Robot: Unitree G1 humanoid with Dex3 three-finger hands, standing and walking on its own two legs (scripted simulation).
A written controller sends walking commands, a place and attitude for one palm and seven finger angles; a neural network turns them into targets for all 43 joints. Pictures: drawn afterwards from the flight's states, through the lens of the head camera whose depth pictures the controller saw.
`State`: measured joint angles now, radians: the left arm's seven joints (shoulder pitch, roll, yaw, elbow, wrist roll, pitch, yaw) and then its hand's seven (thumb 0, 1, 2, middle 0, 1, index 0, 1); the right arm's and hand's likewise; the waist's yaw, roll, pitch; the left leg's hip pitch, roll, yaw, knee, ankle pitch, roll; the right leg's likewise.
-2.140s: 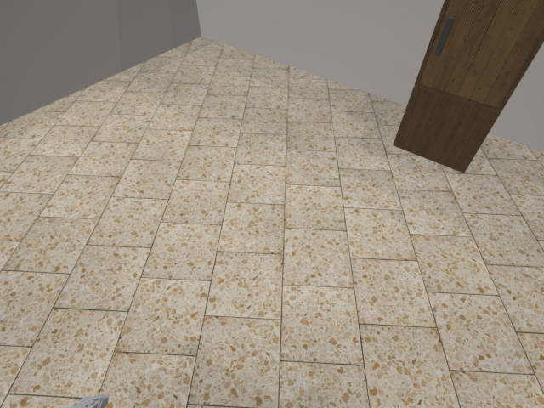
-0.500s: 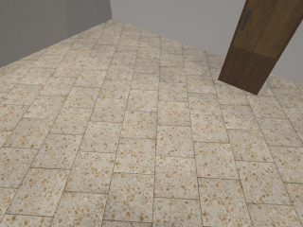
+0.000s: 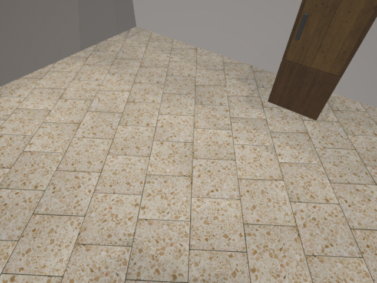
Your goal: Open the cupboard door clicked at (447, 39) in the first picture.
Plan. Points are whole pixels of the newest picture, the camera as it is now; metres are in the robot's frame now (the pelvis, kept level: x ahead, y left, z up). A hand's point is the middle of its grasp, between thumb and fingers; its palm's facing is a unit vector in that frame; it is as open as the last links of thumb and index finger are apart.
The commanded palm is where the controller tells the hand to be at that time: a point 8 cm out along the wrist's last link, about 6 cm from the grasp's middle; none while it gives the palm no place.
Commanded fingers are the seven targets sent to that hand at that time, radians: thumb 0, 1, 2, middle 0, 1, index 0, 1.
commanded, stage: walk to a spot facing it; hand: left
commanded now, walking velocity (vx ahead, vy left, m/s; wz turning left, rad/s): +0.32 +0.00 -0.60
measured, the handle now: (302, 26) +1.65 -0.64 -0.10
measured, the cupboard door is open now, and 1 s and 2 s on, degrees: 0 0 0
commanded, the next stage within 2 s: turn to face it in 2.00 s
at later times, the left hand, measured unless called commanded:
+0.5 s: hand out of the picture +0.09 +0.14 -0.17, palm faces -0.13 -0.98 -0.15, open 7.4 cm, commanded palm none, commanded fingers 0.00 0.90 0.90 -0.20 -0.30 -0.20 -0.30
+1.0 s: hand (155, 168) +0.50 +0.15 -0.17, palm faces -0.35 -0.92 -0.18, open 7.4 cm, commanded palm none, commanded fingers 0.00 0.90 0.90 -0.20 -0.30 -0.20 -0.30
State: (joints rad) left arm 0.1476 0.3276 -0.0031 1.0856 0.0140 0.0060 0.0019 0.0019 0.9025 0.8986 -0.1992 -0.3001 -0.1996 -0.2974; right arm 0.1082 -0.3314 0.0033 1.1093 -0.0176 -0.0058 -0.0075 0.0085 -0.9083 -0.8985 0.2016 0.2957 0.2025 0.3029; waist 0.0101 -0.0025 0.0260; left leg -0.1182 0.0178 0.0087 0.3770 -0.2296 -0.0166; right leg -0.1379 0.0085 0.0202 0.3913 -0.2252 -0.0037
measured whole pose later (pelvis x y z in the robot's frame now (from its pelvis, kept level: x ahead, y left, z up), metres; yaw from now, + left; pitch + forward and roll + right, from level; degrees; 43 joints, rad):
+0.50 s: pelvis +0.13 -0.03 +0.00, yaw -12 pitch +1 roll +0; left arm 0.45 0.12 0.02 1.09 0.03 -0.06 0.00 0.00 0.90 0.90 -0.20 -0.30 -0.20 -0.30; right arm 0.18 -0.20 -0.06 1.01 -0.03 -0.01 0.02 0.01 -0.91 -0.90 0.20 0.30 0.20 0.30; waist 0.02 0.01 0.03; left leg -0.60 0.12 0.07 1.02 -0.22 -0.05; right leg -0.07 0.04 0.02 0.37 -0.31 -0.05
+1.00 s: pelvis +0.35 +0.00 +0.00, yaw -24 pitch +0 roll +0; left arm 0.19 0.22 0.10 0.99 0.04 0.01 -0.03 0.00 0.91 0.90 -0.19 -0.30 -0.19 -0.30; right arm 0.35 -0.17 -0.06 1.08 -0.02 -0.09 -0.03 -0.01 -0.94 -0.90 0.20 0.30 0.20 0.30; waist 0.00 -0.05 0.01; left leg -0.10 0.02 0.28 0.37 -0.28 0.06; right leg -0.64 -0.10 -0.02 1.12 -0.14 0.01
